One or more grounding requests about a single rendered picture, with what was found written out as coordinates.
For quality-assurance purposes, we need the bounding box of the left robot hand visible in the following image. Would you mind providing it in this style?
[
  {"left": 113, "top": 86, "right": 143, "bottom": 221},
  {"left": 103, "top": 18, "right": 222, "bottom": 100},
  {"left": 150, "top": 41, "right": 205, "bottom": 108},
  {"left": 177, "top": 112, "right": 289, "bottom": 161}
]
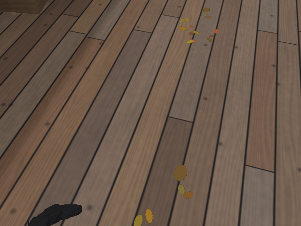
[{"left": 27, "top": 203, "right": 83, "bottom": 226}]

